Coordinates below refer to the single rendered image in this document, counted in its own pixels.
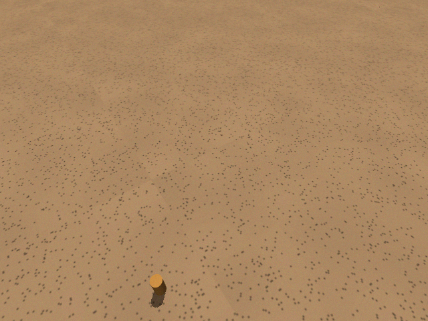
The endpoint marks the can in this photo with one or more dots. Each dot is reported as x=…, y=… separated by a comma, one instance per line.
x=158, y=285

